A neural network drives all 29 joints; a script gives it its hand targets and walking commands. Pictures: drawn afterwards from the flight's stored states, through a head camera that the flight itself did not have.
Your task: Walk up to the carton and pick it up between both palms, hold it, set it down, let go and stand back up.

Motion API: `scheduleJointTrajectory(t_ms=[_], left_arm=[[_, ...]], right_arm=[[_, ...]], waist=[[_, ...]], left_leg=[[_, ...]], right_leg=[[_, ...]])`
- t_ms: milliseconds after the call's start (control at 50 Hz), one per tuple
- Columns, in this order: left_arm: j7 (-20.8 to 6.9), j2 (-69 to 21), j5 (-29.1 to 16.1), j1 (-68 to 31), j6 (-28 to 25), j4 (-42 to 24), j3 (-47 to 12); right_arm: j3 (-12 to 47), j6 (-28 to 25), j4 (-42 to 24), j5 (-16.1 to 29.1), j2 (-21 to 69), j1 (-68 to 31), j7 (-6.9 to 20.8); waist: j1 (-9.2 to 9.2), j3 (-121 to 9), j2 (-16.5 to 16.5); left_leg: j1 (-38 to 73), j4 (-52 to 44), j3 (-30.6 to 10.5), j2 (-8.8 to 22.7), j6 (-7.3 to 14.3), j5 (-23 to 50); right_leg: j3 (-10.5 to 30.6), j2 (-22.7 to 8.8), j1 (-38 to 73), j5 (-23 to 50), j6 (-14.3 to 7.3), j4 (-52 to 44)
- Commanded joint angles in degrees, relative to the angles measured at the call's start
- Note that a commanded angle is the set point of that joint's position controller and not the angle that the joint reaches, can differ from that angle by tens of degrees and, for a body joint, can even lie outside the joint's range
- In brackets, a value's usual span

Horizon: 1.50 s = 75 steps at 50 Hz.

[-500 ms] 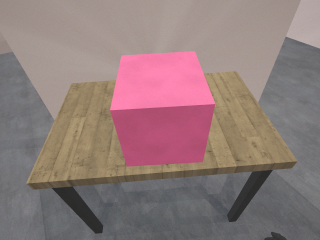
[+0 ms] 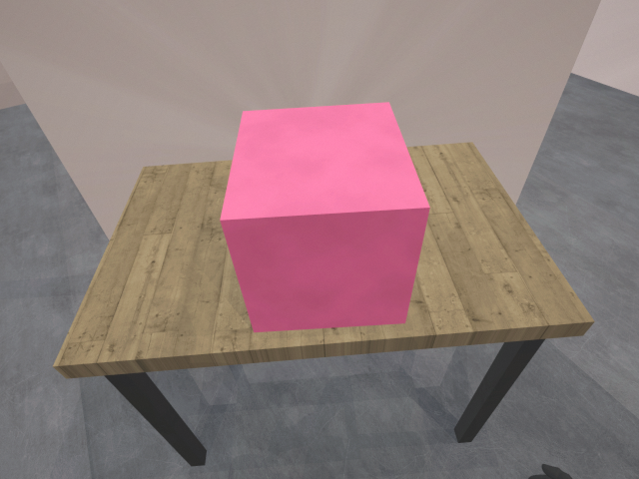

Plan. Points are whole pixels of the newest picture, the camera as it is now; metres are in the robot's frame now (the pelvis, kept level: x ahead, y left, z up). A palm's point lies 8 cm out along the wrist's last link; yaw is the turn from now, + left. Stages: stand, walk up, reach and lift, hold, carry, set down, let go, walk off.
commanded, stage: stand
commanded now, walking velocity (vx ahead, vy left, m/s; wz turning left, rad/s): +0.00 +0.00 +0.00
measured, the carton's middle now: (322, 215) +0.54 +0.00 +0.04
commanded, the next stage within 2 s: none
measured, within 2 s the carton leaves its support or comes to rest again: neither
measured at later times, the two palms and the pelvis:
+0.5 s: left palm out of the picture +0.07 +0.27 -0.12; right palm out of the picture +0.09 -0.29 -0.09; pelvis +0.00 +0.00 +0.00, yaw +0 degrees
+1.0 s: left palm out of the picture +0.07 +0.27 -0.12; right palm out of the picture +0.09 -0.29 -0.09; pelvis +0.00 +0.00 +0.00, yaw +0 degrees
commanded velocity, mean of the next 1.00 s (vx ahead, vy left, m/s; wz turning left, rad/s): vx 0.00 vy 0.00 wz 0.00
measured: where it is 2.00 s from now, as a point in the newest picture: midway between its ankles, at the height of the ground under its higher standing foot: outside the picture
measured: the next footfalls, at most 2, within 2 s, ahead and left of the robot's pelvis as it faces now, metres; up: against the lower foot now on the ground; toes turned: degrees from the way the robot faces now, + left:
none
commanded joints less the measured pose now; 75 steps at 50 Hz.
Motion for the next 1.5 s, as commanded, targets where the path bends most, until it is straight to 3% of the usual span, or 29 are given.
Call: scheduleJointTrajectory(t_ms=[0,1480], left_arm=[[-0.13,16.16,-0.94,-3.38,-1.63,-2.53,0.93],[-0.12,16.25,-0.95,-3.94,-1.43,-2.13,0.95]], right_arm=[[-4.0,-1.39,5.38,-3.51,-11.12,-3.36,-0.69],[-4.08,-1.29,5.89,-3.57,-11.28,-3.81,-0.72]], waist=[[-0.07,2.9,4.96],[-0.14,5.03,5.04]], left_leg=[[3.19,-6.66,-8.92,7.22,1.24,3.42],[2.68,-7.56,-9.2,7.22,1.12,1.68]], right_leg=[[7.08,-7.6,4.22,7.44,-2.03,-5.82],[7.17,-7.53,3.05,5.25,-1.96,-6.46]])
